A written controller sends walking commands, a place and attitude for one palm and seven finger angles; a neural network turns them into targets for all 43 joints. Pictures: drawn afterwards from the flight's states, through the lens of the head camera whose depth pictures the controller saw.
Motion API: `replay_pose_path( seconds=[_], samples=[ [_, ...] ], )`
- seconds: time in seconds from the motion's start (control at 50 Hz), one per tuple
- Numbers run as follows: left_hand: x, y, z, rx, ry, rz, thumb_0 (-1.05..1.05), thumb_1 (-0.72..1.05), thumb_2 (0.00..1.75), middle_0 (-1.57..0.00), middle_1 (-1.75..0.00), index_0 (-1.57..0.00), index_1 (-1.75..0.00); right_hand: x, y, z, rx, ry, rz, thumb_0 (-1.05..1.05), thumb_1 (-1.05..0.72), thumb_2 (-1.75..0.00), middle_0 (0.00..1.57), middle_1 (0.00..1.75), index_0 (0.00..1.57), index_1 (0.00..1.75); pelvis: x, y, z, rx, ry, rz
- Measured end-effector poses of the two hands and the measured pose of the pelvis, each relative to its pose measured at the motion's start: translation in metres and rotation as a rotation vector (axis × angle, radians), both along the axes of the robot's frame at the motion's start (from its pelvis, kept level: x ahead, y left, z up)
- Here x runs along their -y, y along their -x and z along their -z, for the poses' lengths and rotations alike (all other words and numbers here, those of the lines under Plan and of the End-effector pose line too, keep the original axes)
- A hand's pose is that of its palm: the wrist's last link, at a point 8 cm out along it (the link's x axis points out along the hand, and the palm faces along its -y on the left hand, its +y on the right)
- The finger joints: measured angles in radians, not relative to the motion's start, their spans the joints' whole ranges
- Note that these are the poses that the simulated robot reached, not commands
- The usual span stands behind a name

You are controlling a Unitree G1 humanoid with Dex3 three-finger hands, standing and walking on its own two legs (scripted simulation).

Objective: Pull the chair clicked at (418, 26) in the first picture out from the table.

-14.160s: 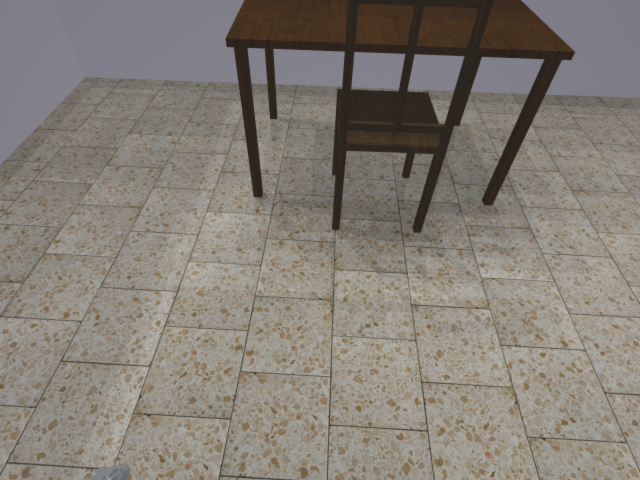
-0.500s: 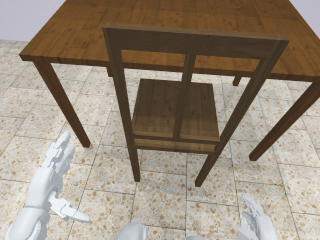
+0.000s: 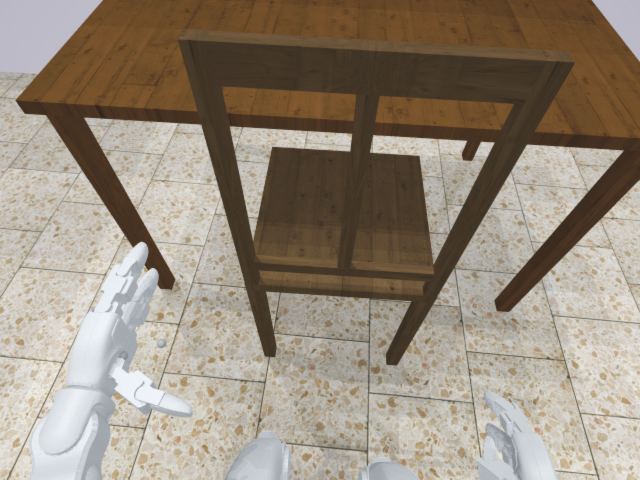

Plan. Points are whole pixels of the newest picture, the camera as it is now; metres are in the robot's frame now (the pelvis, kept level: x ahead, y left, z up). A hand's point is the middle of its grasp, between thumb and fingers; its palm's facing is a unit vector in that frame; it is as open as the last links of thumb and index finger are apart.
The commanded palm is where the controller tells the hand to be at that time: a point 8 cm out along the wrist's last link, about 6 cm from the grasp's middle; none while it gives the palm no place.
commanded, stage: aim the fingers beside a spindle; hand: left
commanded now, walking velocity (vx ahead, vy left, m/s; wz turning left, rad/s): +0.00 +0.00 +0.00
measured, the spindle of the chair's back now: (353, 199) +0.50 -0.03 +0.03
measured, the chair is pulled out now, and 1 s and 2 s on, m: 0.00 0.00 0.00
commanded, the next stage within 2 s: none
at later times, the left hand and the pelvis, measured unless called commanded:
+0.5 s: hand (190, 316) +0.31 +0.18 +0.02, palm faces -0.04 -1.00 -0.05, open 16.9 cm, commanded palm +0.29 +0.23 +0.02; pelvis +0.00 +0.00 -0.01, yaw -1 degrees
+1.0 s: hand (221, 296) +0.35 +0.15 +0.00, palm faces -0.06 -1.00 -0.05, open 16.9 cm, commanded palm +0.34 +0.20 -0.01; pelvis -0.01 +0.00 -0.03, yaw -1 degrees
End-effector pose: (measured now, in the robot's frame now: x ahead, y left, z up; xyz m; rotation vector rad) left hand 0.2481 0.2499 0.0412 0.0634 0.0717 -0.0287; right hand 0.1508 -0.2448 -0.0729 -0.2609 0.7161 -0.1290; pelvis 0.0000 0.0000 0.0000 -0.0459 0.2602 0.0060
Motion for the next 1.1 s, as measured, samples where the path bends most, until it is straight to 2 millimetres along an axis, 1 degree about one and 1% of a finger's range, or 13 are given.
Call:
replay_pose_path(
  seconds=[0.1,0.22,0.3,0.54,0.64,0.78,0.92,1.06,1.1],
  samples=[
    [0.0,-0.009,0.005,-0.001,0.003,-0.004,-0.01,-0.5,0.3,-0.06,-0.08,-0.07,-0.08,0.004,0.006,0.007,-0.03,0.002,0.006,0.01,-0.9,-0.9,0.21,0.3,0.2,0.3,0.002,0.001,0.003,-0.013,0.0,0.001],
    [0.009,-0.018,0.007,0.01,0.009,0.021,-0.01,-0.5,0.3,-0.06,-0.08,-0.06,-0.08,0.006,0.012,0.013,-0.056,0.001,0.013,0.01,-0.9,-0.9,0.21,0.3,0.2,0.3,0.002,0.0,0.005,-0.026,-0.001,0.004],
    [0.012,-0.026,0.012,0.007,0.011,0.018,-0.01,-0.5,0.3,-0.06,-0.08,-0.07,-0.08,0.007,0.014,0.017,-0.066,-0.001,0.017,0.01,-0.9,-0.9,0.21,0.3,0.2,0.3,0.002,0.001,0.008,-0.033,-0.002,0.006],
    [0.019,-0.046,0.022,0.021,0.016,0.014,-0.01,-0.5,0.3,-0.06,-0.08,-0.07,-0.08,0.005,0.018,0.028,-0.104,-0.004,0.014,0.01,-0.9,-0.9,0.21,0.3,0.2,0.3,0.001,0.004,0.015,-0.054,-0.001,0.009],
    [0.027,-0.053,0.025,0.024,0.023,0.029,-0.01,-0.5,0.3,-0.06,-0.08,-0.06,-0.08,0.003,0.02,0.032,-0.118,-0.007,0.016,0.01,-0.9,-0.9,0.21,0.3,0.2,0.3,-0.001,0.005,0.018,-0.061,0.0,0.01],
    [0.034,-0.067,0.034,0.02,0.023,0.026,-0.01,-0.5,0.3,-0.06,-0.08,-0.07,-0.08,0.002,0.025,0.04,-0.147,-0.006,0.018,0.01,-0.9,-0.9,0.21,0.3,0.2,0.3,-0.002,0.008,0.023,-0.075,0.001,0.013],
    [0.041,-0.076,0.032,0.048,0.017,0.03,-0.01,-0.5,0.3,-0.06,-0.08,-0.06,-0.08,0.001,0.034,0.047,-0.182,-0.016,0.023,0.01,-0.9,-0.9,0.21,0.3,0.2,0.3,-0.003,0.009,0.027,-0.086,0.001,0.015],
    [0.05,-0.089,0.048,0.014,0.021,0.035,-0.01,-0.5,0.3,-0.06,-0.08,-0.06,-0.08,0.002,0.041,0.056,-0.221,-0.016,0.03,0.01,-0.9,-0.9,0.21,0.3,0.2,0.3,-0.003,0.012,0.033,-0.103,0.001,0.016],
    [0.052,-0.093,0.049,0.019,0.02,0.033,-0.01,-0.5,0.3,-0.06,-0.08,-0.06,-0.08,0.004,0.043,0.058,-0.23,-0.015,0.035,0.01,-0.9,-0.9,0.21,0.3,0.2,0.3,-0.002,0.012,0.034,-0.108,0.001,0.019]
  ],
)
